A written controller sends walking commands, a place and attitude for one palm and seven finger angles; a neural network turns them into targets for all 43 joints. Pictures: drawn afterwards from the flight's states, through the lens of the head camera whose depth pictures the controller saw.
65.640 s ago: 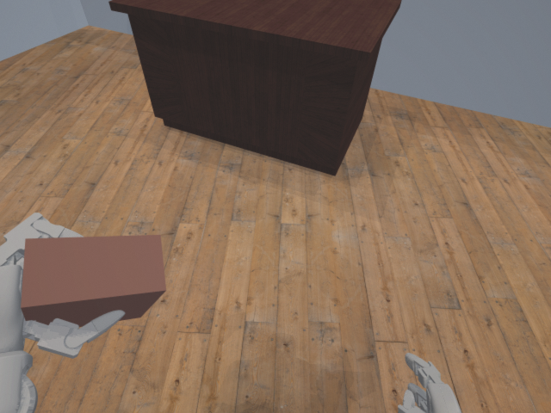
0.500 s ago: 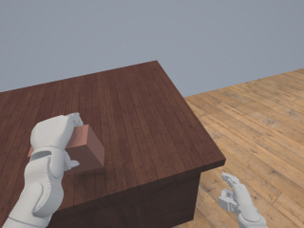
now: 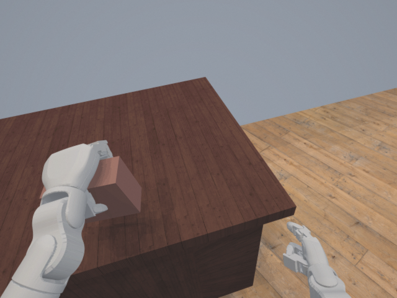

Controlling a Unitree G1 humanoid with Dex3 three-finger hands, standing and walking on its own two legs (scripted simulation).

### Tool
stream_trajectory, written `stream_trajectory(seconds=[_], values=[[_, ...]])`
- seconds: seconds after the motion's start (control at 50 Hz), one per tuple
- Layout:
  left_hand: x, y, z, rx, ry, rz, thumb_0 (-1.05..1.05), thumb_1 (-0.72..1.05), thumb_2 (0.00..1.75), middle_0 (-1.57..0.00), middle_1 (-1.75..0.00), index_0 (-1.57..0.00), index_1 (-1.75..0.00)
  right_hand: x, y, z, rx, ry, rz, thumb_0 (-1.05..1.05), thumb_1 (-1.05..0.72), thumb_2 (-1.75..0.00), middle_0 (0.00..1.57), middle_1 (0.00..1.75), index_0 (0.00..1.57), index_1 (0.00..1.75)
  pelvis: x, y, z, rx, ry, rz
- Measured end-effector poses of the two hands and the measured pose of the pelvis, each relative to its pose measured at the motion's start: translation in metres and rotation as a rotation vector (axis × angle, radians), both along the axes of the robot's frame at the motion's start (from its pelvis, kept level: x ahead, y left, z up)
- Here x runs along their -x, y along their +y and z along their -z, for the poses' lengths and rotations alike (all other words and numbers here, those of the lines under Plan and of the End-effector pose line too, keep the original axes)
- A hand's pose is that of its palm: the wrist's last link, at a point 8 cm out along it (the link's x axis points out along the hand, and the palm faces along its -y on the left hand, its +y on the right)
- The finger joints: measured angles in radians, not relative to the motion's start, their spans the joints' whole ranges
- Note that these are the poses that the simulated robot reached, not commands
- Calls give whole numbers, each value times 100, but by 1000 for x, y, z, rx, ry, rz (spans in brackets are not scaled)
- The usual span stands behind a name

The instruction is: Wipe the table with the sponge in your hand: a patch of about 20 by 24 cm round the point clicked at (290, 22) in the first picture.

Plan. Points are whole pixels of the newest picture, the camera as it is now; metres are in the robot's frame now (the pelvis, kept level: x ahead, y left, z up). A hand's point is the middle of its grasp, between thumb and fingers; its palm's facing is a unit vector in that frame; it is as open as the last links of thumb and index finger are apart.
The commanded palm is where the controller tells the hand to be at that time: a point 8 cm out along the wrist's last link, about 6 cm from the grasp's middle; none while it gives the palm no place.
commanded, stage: bring the sponge back beside the body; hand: left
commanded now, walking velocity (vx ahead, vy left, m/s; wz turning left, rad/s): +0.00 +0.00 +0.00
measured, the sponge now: (101, 197) +0.26 +0.26 +0.10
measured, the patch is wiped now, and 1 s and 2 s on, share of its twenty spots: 1.00 1.00 1.00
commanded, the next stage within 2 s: step back with the hand held close in 1.48 s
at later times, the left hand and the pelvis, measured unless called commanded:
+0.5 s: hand (77, 199) +0.22 +0.27 +0.14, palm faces +0.13 -0.12 -0.98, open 10.0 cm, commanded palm +0.18 +0.27 +0.21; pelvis +0.00 +0.00 +0.00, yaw +0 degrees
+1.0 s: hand (62, 219) +0.19 +0.29 +0.12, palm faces +0.09 -0.11 -0.99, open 10.0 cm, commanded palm +0.15 +0.28 +0.19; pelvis +0.00 +0.00 +0.00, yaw +0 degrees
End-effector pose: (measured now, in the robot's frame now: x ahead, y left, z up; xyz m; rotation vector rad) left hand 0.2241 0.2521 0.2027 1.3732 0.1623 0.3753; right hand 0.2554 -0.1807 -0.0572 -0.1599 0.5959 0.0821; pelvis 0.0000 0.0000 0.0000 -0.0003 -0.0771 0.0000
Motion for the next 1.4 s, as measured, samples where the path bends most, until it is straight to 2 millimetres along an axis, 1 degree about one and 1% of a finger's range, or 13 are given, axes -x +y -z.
stream_trajectory(seconds=[0.06,0.14,0.22,0.3,0.44,0.54,0.64,0.74,0.82,1.0,1.2,1.4], values=[[3,1,0,1,-7,-5,-1,-50,105,-71,-134,-77,-132,2,-2,1,-3,10,1,2,-91,-90,20,30,20,30,-1,-1,0,0,2,4],[11,9,2,2,-3,-42,-1,-50,105,-71,-134,-77,-132,3,-6,3,-1,21,3,2,-91,-90,20,30,20,30,-2,-2,1,0,3,5],[19,17,8,7,23,-82,-1,-50,105,-71,-134,-77,-132,3,-10,5,15,26,5,2,-91,-90,20,30,20,30,-2,-3,1,2,1,-2],[24,18,15,6,50,-85,-1,-50,105,-71,-134,-77,-132,2,-12,6,30,20,5,2,-91,-90,20,30,20,30,-2,-3,1,3,-4,-10],[26,13,16,-21,52,-45,-1,-50,105,-71,-134,-77,-132,-1,-8,3,25,-1,-2,2,-91,-90,19,30,20,30,-2,-4,1,3,-8,-8],[32,19,15,-22,45,-67,-1,-50,105,-71,-134,-77,-132,-2,-5,1,12,-6,-10,2,-91,-90,20,30,20,30,-3,-4,1,4,-7,-5],[40,24,20,-8,62,-91,-1,-50,105,-71,-134,-77,-132,-2,-5,1,16,-8,-14,2,-91,-90,20,30,20,30,-2,-4,2,5,-8,-9],[47,23,26,-10,82,-78,-1,-50,105,-71,-134,-77,-132,-1,-5,1,31,-10,-15,2,-91,-90,20,30,20,30,0,-3,2,7,-15,-12],[51,21,26,-24,79,-58,-1,-50,105,-71,-134,-77,-132,1,-4,1,34,-8,-14,2,-91,-90,20,30,20,30,1,-2,2,7,-18,-10],[61,31,29,-26,86,-86,-1,-50,105,-71,-134,-77,-132,7,-3,3,30,-2,-12,2,-91,-90,20,30,20,30,3,0,2,8,-22,-6],[74,33,36,-30,102,-64,-1,-50,105,-71,-134,-77,-132,12,-2,2,46,-6,-9,2,-91,-90,20,30,20,30,6,3,2,11,-31,-7],[75,39,33,-28,74,-73,-1,-50,105,-71,-134,-77,-132,15,4,-1,43,-15,-9,2,-91,-90,20,30,20,30,10,6,2,12,-39,-6]])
